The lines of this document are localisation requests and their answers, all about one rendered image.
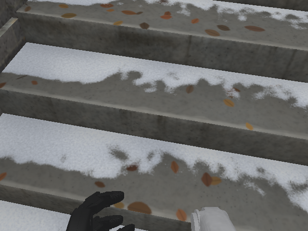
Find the left robot hand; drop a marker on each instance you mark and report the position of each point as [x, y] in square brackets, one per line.
[82, 218]

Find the robot right thigh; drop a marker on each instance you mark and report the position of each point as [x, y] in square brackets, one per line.
[211, 219]

